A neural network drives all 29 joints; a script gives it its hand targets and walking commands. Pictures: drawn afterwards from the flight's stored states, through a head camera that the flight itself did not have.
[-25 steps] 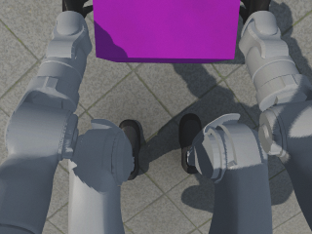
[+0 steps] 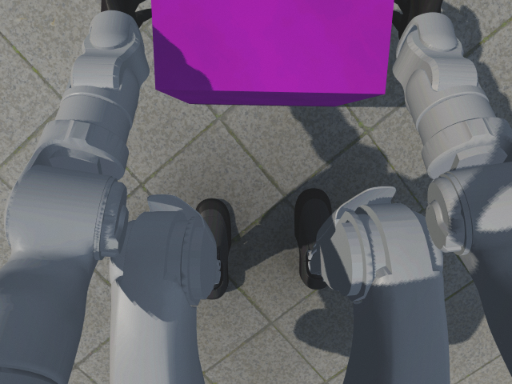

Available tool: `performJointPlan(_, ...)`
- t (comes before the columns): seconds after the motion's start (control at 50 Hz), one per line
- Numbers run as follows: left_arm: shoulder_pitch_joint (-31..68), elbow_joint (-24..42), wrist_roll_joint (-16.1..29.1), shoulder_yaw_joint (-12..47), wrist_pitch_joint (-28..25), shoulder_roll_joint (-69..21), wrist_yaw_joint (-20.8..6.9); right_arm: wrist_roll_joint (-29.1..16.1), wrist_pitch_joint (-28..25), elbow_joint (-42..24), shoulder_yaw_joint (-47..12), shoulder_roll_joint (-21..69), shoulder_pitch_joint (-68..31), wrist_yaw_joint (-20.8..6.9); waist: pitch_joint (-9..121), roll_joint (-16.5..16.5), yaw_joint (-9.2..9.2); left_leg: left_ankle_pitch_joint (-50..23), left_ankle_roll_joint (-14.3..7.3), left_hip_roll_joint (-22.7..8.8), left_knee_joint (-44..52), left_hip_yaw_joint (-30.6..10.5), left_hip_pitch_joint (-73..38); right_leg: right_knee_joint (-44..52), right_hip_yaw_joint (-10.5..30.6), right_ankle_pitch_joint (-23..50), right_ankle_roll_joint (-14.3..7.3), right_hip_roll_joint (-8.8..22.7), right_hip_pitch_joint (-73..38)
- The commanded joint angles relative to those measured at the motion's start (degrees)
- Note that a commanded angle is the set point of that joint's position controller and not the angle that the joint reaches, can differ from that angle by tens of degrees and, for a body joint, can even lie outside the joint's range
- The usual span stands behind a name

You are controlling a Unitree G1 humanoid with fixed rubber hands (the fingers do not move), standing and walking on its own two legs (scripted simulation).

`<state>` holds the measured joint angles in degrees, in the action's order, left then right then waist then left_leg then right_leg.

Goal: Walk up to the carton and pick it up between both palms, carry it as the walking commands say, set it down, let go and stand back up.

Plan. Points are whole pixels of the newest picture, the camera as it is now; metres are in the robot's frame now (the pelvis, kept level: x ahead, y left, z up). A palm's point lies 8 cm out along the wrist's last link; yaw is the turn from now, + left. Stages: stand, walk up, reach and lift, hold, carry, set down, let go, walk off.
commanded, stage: reach and lift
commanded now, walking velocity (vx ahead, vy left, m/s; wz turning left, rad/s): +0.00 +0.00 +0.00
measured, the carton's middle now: (267, 41) +0.52 -0.02 -0.24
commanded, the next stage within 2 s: none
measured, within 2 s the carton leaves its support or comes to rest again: leaves its support in 0.02 s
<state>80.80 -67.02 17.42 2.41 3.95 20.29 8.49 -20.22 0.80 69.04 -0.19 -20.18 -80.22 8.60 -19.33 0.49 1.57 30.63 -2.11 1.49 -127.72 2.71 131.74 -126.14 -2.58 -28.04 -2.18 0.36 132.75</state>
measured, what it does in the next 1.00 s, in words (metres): rises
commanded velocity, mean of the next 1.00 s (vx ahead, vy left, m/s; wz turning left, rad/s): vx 0.00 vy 0.00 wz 0.00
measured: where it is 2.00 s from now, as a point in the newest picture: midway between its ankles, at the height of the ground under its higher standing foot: (263, 260)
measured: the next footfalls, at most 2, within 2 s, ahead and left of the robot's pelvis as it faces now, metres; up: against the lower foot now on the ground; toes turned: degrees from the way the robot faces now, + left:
none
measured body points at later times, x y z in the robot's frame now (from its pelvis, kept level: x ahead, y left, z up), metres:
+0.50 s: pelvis +0.01 +0.00 +0.03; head +0.33 +0.00 +0.35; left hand +0.55 +0.16 -0.09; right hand +0.54 -0.20 -0.09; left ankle +0.12 +0.10 -0.32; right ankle +0.13 -0.11 -0.32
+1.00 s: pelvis +0.02 +0.00 +0.08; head +0.31 -0.01 +0.42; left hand +0.54 +0.16 -0.02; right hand +0.53 -0.20 -0.02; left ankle +0.12 +0.10 -0.32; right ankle +0.13 -0.11 -0.32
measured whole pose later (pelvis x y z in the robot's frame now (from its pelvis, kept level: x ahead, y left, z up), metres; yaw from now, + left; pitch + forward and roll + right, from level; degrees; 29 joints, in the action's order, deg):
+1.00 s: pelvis +0.02 +0.00 +0.08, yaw +0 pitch +45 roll +1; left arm 62.7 -43.9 -3.1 -19.5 16.8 8.4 4.4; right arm 2.8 17.0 41.9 22.4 -8.2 -61.5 5.0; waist 5.1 0.5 1.6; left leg 31.0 -1.5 2.2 -112.8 2.2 126.7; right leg -111.8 -1.2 -28.6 -1.5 -1.1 128.1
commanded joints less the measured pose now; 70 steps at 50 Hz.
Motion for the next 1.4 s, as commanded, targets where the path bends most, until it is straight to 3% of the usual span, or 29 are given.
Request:
performJointPlan(0.0,34.75,22.37,2.37,12.62,-1.82,-51.43,-12.48,-0.94,-0.06,-21.27,-13.1,50.26,-34.02,-11.98,81.34,1.29,1.06,-16.64,1.24,5.38,9.83,-1.73,-36.08,8.0,1.68,17.72,0.99,-5.96,-42.36)
performJointPlan(0.12,32.31,20.79,0.5,10.44,-0.63,-53.57,-12.48,0.88,1.11,-22.36,-12.12,52.0,-33.4,-11.98,78.07,0.2,1.36,-13.69,0.98,5.63,11.76,-1.64,-33.3,10.06,1.17,15.14,1.31,-6.35,-41.35)
performJointPlan(0.32,28.41,17.36,-6.51,3.5,2.58,-57.34,-15.22,7.16,5.15,-20.07,-6.23,57.38,-28.62,-15.23,72.7,0.15,0.24,-9.97,0.86,5.76,15.05,-1.14,-29.46,12.89,0.55,11.11,1.15,-6.85,-36.43)
performJointPlan(0.58,25.2,25.68,-9.1,4.96,7.63,-63.44,-17.86,12.51,11.44,-26.86,-5.09,62.79,-23.7,-18.45,82.28,1.42,1.71,-12.95,1.56,6.76,17.16,-0.62,-32.96,15.17,0.22,13.45,1.22,-7.23,-37.72)
performJointPlan(0.8,20.32,29.6,-11.25,6.02,10.54,-66.38,-18.59,13.89,14.91,-30.95,-6.92,66.29,-18.99,-19.71,88.71,0.45,0.69,-15.73,1.74,7.28,21.08,-0.42,-35.06,18.85,0.52,16.49,1.87,-7.89,-41.24)
performJointPlan(1.16,16.24,26.09,-16.3,1.58,13.46,-68.73,-21.48,18.53,17.88,-29.02,-3.31,69.05,-15.01,-21.04,84.03,-0.15,0.37,-9.82,1.11,7.01,31.29,-0.76,-35.31,29.04,1.47,10.82,1.96,-7.99,-44.0)
performJointPlan(1.38,13.41,27.74,-16.92,2.76,15.0,-71.67,-22.44,19.05,19.34,-30.2,-4.07,71.55,-12.5,-22.29,86.34,0.49,0.37,-11.18,1.13,7.19,36.09,-1.32,-41.32,33.2,1.14,11.27,1.83,-8.37,-46.9)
